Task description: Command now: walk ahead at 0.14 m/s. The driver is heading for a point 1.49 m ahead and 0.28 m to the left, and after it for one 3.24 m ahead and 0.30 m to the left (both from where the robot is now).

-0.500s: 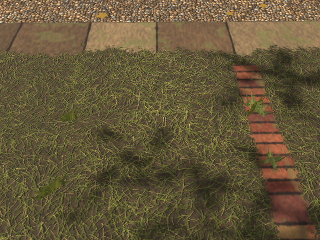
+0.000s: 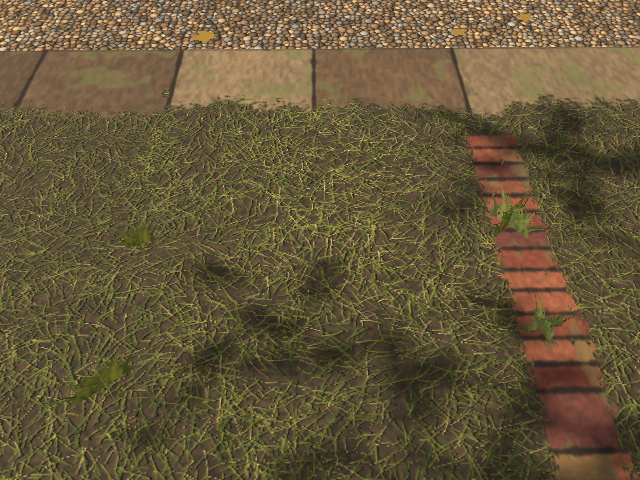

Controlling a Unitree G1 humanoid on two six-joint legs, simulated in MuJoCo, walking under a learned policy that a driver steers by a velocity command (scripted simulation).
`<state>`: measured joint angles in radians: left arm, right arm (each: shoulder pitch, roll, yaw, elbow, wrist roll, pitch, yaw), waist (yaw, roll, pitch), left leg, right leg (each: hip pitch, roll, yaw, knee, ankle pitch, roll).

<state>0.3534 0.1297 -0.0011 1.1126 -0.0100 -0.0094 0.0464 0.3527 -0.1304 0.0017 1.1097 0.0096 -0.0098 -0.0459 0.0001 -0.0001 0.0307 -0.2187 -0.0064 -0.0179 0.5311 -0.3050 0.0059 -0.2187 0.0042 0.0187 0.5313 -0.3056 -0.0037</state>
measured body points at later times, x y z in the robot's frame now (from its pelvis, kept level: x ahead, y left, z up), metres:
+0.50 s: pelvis +0.15 -0.03 +0.01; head +0.16 -0.05 +0.46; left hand +0.04 +0.18 -0.13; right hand +0.27 -0.28 -0.12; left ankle +0.22 +0.11 -0.64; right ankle +0.02 -0.11 -0.73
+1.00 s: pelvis +0.43 +0.00 +0.01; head +0.44 +0.00 +0.46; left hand +0.57 +0.25 -0.10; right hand +0.43 -0.26 -0.13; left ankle +0.43 +0.07 -0.73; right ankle +0.54 -0.18 -0.65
